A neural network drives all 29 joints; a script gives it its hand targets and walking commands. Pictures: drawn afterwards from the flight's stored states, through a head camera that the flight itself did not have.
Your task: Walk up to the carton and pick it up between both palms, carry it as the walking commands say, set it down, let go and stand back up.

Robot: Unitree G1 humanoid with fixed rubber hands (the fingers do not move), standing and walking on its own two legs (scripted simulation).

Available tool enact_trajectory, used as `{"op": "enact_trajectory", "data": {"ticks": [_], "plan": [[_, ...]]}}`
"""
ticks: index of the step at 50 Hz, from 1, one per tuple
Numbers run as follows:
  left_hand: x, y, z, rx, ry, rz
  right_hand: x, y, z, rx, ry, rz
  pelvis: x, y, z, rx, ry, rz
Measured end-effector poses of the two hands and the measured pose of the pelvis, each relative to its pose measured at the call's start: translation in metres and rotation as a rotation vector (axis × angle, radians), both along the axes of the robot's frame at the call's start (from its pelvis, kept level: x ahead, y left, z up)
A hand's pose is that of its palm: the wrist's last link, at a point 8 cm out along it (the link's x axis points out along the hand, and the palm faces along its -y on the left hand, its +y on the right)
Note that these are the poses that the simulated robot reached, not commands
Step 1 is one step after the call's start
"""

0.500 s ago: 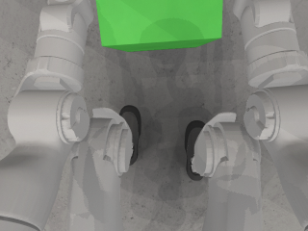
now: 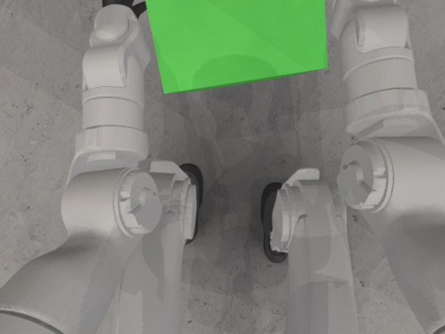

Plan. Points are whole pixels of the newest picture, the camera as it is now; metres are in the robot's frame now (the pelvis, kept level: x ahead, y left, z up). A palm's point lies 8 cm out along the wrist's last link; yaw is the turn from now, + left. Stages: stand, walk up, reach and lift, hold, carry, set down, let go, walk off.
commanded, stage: reach and lift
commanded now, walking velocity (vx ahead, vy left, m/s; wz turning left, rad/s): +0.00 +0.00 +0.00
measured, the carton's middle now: (232, 13) +0.55 +0.02 -0.21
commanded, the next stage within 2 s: none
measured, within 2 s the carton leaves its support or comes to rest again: neither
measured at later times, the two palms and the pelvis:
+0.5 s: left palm (92, 2) +0.51 +0.17 -0.06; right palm out of the picture +0.56 -0.12 -0.05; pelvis +0.00 +0.00 +0.04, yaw +0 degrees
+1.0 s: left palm out of the picture +0.49 +0.17 +0.02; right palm out of the picture +0.53 -0.12 +0.02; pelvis +0.00 +0.00 +0.09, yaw -1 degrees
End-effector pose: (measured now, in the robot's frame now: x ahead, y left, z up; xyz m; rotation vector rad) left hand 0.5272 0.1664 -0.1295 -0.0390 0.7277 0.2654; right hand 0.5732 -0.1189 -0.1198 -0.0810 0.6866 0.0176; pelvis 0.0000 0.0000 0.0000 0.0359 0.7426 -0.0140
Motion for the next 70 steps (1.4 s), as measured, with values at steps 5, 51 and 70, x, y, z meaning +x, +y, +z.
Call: {"op": "enact_trajectory", "data": {"ticks": [5,51,70], "plan": [[-0.001,0.002,0.009,0.002,-0.007,0.012,-0.001,0.002,0.006,0.003,-0.004,0.004,0.002,-0.001,0.006,0.003,0.016,0.001],[-0.040,0.002,0.148,-0.019,-0.020,0.035,-0.040,0.003,0.147,0.025,-0.005,-0.028,0.003,0.002,0.093,-0.015,0.025,0.000],[-0.055,0.001,0.203,-0.022,-0.024,0.042,-0.056,0.002,0.201,0.032,-0.007,-0.033,0.014,-0.001,0.135,-0.016,-0.006,0.001]]}}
